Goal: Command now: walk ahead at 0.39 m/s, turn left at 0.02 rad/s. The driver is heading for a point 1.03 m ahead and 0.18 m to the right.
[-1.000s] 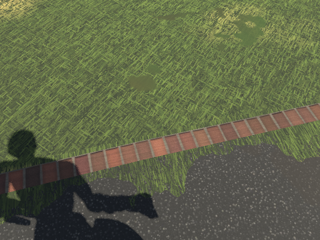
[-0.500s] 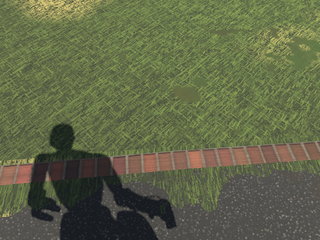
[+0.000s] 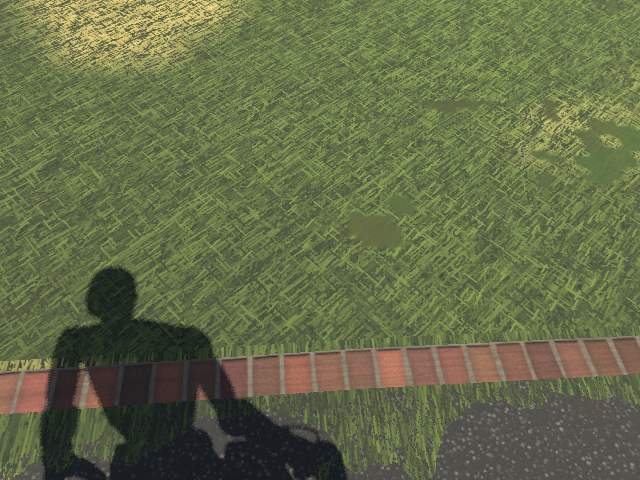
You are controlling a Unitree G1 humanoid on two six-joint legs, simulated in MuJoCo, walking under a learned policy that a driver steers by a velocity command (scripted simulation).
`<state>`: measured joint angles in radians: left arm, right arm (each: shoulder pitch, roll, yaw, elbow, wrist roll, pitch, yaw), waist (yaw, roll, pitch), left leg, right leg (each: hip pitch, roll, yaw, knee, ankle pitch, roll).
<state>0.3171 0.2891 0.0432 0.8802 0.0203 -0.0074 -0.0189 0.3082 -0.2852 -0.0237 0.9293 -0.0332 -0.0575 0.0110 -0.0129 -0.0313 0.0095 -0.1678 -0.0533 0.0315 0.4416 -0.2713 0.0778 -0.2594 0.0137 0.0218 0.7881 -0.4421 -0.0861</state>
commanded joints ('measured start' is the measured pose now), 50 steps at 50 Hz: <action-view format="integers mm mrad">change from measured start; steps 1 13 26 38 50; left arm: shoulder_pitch -117 -395 -46 180 94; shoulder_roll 87 26 29 50 43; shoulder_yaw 14 -27 7 4 13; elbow -100 -200 0 107 72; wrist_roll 2 5 -3 -10 -18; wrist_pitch -42 -24 -80 -93 -76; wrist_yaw -15 -27 7 16 24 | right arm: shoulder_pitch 93 200 79 -343 -15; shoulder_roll -132 -96 -20 17 -87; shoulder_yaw -27 -4 -11 10 -53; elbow -4 109 49 -93 -8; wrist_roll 4 16 -3 6 16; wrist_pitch -16 -30 -1 11 -15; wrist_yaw -8 -16 11 28 -4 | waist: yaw -24 -45 -20 67 -40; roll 94 129 -18 -26 80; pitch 109 132 19 91 -77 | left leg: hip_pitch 250 200 -302 -434 268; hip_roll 323 231 129 121 405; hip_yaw -459 -119 -90 40 -448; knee -327 -322 734 213 -187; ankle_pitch -218 572 0 303 45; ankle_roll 137 108 4 -54 191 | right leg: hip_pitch -480 -342 74 212 -370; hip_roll -67 -42 -242 -182 -40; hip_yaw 37 -132 219 23 46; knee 219 -130 -627 -659 483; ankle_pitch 87 356 316 600 65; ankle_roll -21 39 -142 -102 -17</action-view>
